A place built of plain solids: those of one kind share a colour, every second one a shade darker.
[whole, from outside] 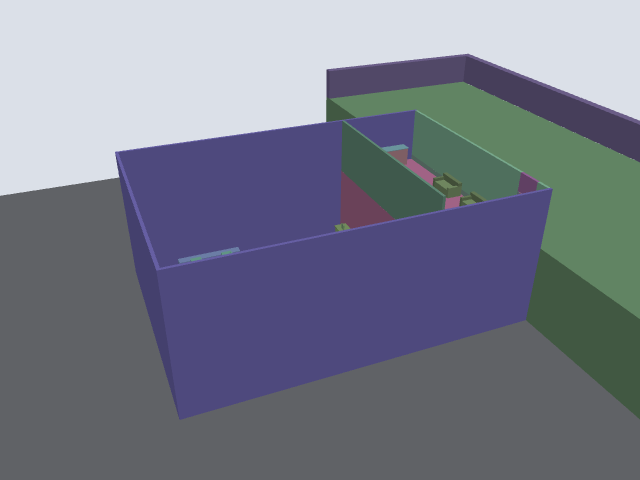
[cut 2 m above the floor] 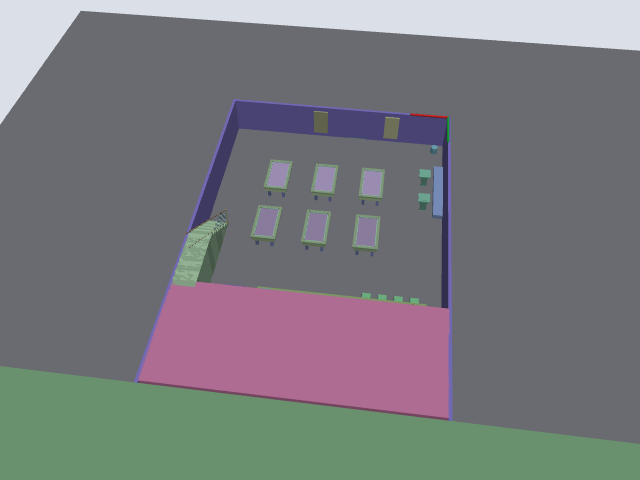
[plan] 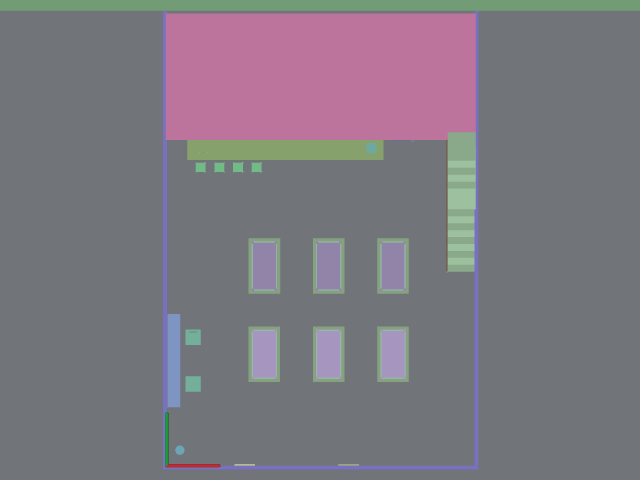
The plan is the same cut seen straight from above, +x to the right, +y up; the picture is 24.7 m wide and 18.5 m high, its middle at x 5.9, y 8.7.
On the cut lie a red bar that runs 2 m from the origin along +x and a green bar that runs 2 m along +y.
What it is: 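A billiard hall in the deep basement of an old town building, fitted out in the 1970s to 2010s; 11.8 x 17.4 m; the club room underground, without windows of its own, under a ceiling 3.05 m high; over the flight a stairwell up to the entrance level's ceiling, 7.37 m over the hall's floor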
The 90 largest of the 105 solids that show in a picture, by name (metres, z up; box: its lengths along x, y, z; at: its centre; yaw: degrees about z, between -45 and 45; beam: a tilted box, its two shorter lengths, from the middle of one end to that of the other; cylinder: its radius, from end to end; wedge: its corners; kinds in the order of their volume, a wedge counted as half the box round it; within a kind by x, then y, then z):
{
 "street_ground_1": {"box": [39.8, 12.65, 4.29], "at": [5.92, 23.86, 2.1]},
 "upper_1": {"box": [11.95, 4.88, 4.29], "at": [5.92, 14.99, 2.1]},
 "street_hedge_1": {"box": [0.6, 12.65, 2.2], "at": [-13.68, 23.86, 5.34]},
 "street_hedge_2": {"box": [39.8, 0.6, 2.2], "at": [5.92, 30.48, 5.34]},
 "wall_1": {"box": [0.15, 17.68, 7.42], "at": [-0.07, 8.69, 3.66]},
 "wall_2": {"box": [4.7, 0.15, 7.42], "at": [2.2, -0.07, 3.66]},
 "wall_3": {"box": [1.5, 0.15, 7.42], "at": [5.0, -0.07, 3.66]},
 "wall_4": {"box": [6.55, 0.15, 7.42], "at": [8.72, -0.07, 3.66]},
 "wall_5": {"box": [0.15, 17.68, 7.42], "at": [11.93, 8.69, 3.66]},
 "stair_step_1": {"box": [1.08, 0.53, 0.26], "at": [11.36, 7.74, 0.08]},
 "stair_step_2": {"box": [1.08, 0.53, 0.47], "at": [11.36, 8.01, 0.19]},
 "stair_step_3": {"box": [1.08, 0.53, 0.69], "at": [11.36, 8.28, 0.29]},
 "stair_step_4": {"box": [1.08, 0.53, 0.9], "at": [11.36, 8.54, 0.4]},
 "stair_step_5": {"box": [1.08, 0.53, 1.11], "at": [11.36, 8.81, 0.51]},
 "stair_step_6": {"box": [1.08, 0.53, 1.32], "at": [11.36, 9.08, 0.61]},
 "stair_step_7": {"box": [1.08, 0.53, 1.53], "at": [11.36, 9.35, 0.72]},
 "stair_step_8": {"box": [1.08, 0.53, 1.75], "at": [11.36, 9.61, 0.82]},
 "stair_step_9": {"box": [1.08, 0.53, 1.96], "at": [11.36, 9.88, 0.93]},
 "stair_step_10": {"box": [1.08, 0.53, 2.17], "at": [11.36, 10.15, 1.03]},
 "stair_step_11": {"box": [1.08, 0.53, 2.38], "at": [11.36, 10.41, 1.14]},
 "stair_step_12": {"box": [1.08, 0.53, 2.59], "at": [11.36, 10.68, 1.25]},
 "stair_step_13": {"box": [1.08, 0.53, 2.81], "at": [11.36, 10.95, 1.35]},
 "stair_step_14": {"box": [1.08, 0.53, 3.02], "at": [11.36, 11.21, 1.46]},
 "stair_step_15": {"box": [1.08, 0.53, 3.23], "at": [11.36, 11.48, 1.56]},
 "stair_step_16": {"box": [1.08, 0.53, 3.44], "at": [11.36, 11.75, 1.67]},
 "stair_step_17": {"box": [1.08, 0.53, 3.65], "at": [11.36, 12.02, 1.78]},
 "stair_step_18": {"box": [1.08, 0.53, 3.87], "at": [11.36, 12.28, 1.88]},
 "stair_step_19": {"box": [1.08, 0.57, 4.08], "at": [11.36, 12.57, 1.99]},
 "entrance_wall_1": {"box": [10.77, 0.15, 3.18], "at": [5.38, 12.62, 5.78]},
 "window_wall_1": {"box": [9.95, 0.15, 3.13], "at": [4.97, 17.45, 5.8]},
 "window_wall_2": {"box": [0.7, 0.15, 3.13], "at": [11.5, 17.45, 5.8]},
 "table_frame_1": {"box": [1.12, 2.04, 0.23], "at": [3.75, 4.29, 0.61]},
 "table_frame_2": {"box": [1.12, 2.04, 0.23], "at": [3.75, 7.7, 0.61]},
 "table_frame_3": {"box": [1.12, 2.04, 0.23], "at": [6.24, 4.29, 0.61]},
 "table_frame_4": {"box": [1.12, 2.04, 0.23], "at": [6.24, 7.7, 0.61]},
 "table_frame_5": {"box": [1.12, 2.04, 0.23], "at": [8.71, 4.29, 0.61]},
 "table_frame_6": {"box": [1.12, 2.04, 0.23], "at": [8.71, 7.7, 0.61]},
 "sofa_1": {"box": [0.16, 0.86, 0.65], "at": [4.2, 16.82, 4.51]},
 "sofa_2": {"box": [1.24, 0.65, 0.37], "at": [4.9, 16.75, 4.49]},
 "sofa_3": {"box": [1.56, 0.24, 0.83], "at": [4.9, 17.13, 4.61]},
 "sofa_4": {"box": [0.16, 0.86, 0.65], "at": [5.6, 16.82, 4.51]},
 "sofa_5": {"box": [0.16, 0.86, 0.65], "at": [6.9, 16.82, 4.51]},
 "sofa_6": {"box": [1.24, 0.65, 0.37], "at": [7.6, 16.75, 4.49]},
 "sofa_7": {"box": [1.56, 0.24, 0.83], "at": [7.6, 17.13, 4.61]},
 "reception_desk_1": {"box": [0.62, 1.6, 1.1], "at": [0.36, 15.88, 4.74]},
 "street_door_wall_1": {"box": [1.2, 0.15, 3.13], "at": [10.55, 17.45, 5.8]},
 "table_bed_1": {"box": [0.99, 1.91, 0.045], "at": [3.75, 4.29, 0.75]},
 "table_bed_2": {"box": [0.99, 1.91, 0.045], "at": [3.75, 7.7, 0.75]},
 "table_bed_3": {"box": [0.99, 1.91, 0.045], "at": [6.24, 4.29, 0.75]},
 "table_bed_4": {"box": [0.99, 1.91, 0.045], "at": [6.24, 7.7, 0.75]},
 "table_bed_5": {"box": [0.99, 1.91, 0.045], "at": [8.71, 4.29, 0.75]},
 "table_bed_6": {"box": [0.99, 1.91, 0.045], "at": [8.71, 7.7, 0.75]},
 "bench_upholstered_1": {"box": [0.5, 3.6, 0.25], "at": [0.27, 4.05, 0.33]},
 "table_rail_1": {"box": [0.12, 2.14, 0.09], "at": [3.21, 4.29, 0.77]},
 "table_rail_2": {"box": [0.12, 2.14, 0.09], "at": [3.21, 7.7, 0.77]},
 "table_rail_3": {"box": [0.97, 0.12, 0.09], "at": [3.75, 3.29, 0.77]},
 "table_rail_4": {"box": [0.97, 0.12, 0.09], "at": [3.75, 5.3, 0.77]},
 "table_rail_5": {"box": [0.97, 0.12, 0.09], "at": [3.75, 6.69, 0.77]},
 "table_rail_6": {"box": [0.97, 0.12, 0.09], "at": [3.75, 8.7, 0.77]},
 "table_rail_7": {"box": [0.12, 2.14, 0.09], "at": [4.3, 4.29, 0.77]},
 "table_rail_8": {"box": [0.12, 2.14, 0.09], "at": [4.3, 7.7, 0.77]},
 "table_rail_9": {"box": [0.12, 2.14, 0.09], "at": [5.69, 4.29, 0.77]},
 "table_rail_10": {"box": [0.12, 2.14, 0.09], "at": [5.69, 7.7, 0.77]},
 "table_rail_11": {"box": [0.97, 0.12, 0.09], "at": [6.24, 3.29, 0.77]},
 "table_rail_12": {"box": [0.97, 0.12, 0.09], "at": [6.24, 5.3, 0.77]},
 "table_rail_13": {"box": [0.97, 0.12, 0.09], "at": [6.24, 6.69, 0.77]},
 "table_rail_14": {"box": [0.97, 0.12, 0.09], "at": [6.24, 8.7, 0.77]},
 "table_rail_15": {"box": [0.12, 2.14, 0.09], "at": [6.78, 4.29, 0.77]},
 "table_rail_16": {"box": [0.12, 2.14, 0.09], "at": [6.78, 7.7, 0.77]},
 "table_rail_17": {"box": [0.12, 2.14, 0.09], "at": [8.17, 4.29, 0.77]},
 "table_rail_18": {"box": [0.12, 2.14, 0.09], "at": [8.17, 7.7, 0.77]},
 "table_rail_19": {"box": [0.97, 0.12, 0.09], "at": [8.71, 3.29, 0.77]},
 "table_rail_20": {"box": [0.97, 0.12, 0.09], "at": [8.71, 5.3, 0.77]},
 "table_rail_21": {"box": [0.97, 0.12, 0.09], "at": [8.71, 6.69, 0.77]},
 "table_rail_22": {"box": [0.97, 0.12, 0.09], "at": [8.71, 8.7, 0.77]},
 "table_rail_23": {"box": [0.12, 2.14, 0.09], "at": [9.26, 4.29, 0.77]},
 "table_rail_24": {"box": [0.12, 2.14, 0.09], "at": [9.26, 7.7, 0.77]},
 "counter_top_1": {"box": [7.57, 0.78, 0.04], "at": [4.57, 12.17, 1.02]},
 "cue_rack_1": {"box": [0.8, 0.07, 1.49], "at": [3.0, 0.04, 1.0]},
 "cue_rack_2": {"box": [0.8, 0.07, 1.49], "at": [7.0, 0.04, 1.0]},
 "back_stallriser_1": {"box": [9.95, 0.05, 0.3], "at": [4.97, 17.4, 4.39]},
 "meeting_table_1": {"box": [0.6, 0.6, 0.07], "at": [1.01, 3.15, 0.68]},
 "meeting_table_2": {"box": [0.32, 0.06, 0.77], "at": [1.01, 3.35, 0.34]},
 "meeting_table_3": {"box": [0.6, 0.6, 0.07], "at": [1.01, 4.95, 0.68]},
 "meeting_table_4": {"box": [0.32, 0.06, 0.77], "at": [1.01, 5.15, 0.34]},
 "till_1": {"box": [0.38, 0.4, 0.3], "at": [7.88, 12.24, 1.19]},
 "reception_desk_top_1": {"box": [0.7, 1.68, 0.035], "at": [0.36, 15.88, 5.31]},
 "plant_pot_1": {"cylinder": 0.18, "from": [0.5, 0.6, 0.0], "to": [0.5, 0.6, 0.38]},
 "stair_guard_rail_1": {"cylinder": 0.022, "from": [10.8, 7.48, 1.14], "to": [10.8, 12.55, 5.17]},
 "bar_stool_1": {"box": [0.38, 0.36, 0.06], "at": [1.3, 11.5, 0.73]}
}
